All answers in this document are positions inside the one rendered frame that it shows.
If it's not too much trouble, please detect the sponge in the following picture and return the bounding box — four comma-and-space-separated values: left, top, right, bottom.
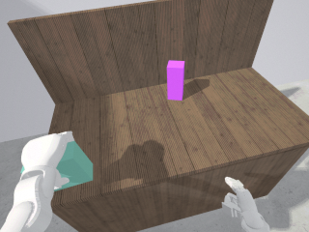
20, 141, 94, 191

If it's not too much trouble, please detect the table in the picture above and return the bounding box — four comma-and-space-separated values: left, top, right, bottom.
7, 0, 309, 232

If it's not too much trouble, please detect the robot left hand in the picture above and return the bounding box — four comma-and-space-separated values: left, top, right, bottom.
21, 130, 74, 190

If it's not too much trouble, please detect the right robot forearm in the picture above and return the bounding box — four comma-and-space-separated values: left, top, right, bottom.
240, 210, 270, 232

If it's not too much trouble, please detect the robot right hand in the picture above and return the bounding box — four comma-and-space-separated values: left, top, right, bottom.
221, 177, 258, 219

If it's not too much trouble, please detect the left robot forearm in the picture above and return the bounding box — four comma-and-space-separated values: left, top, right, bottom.
0, 165, 57, 232

